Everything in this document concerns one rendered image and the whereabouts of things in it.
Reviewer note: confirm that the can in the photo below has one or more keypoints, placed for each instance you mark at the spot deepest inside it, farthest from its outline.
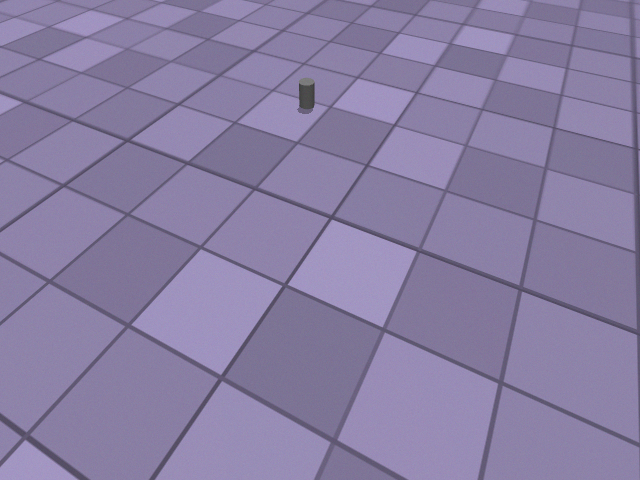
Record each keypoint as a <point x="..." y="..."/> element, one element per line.
<point x="306" y="93"/>

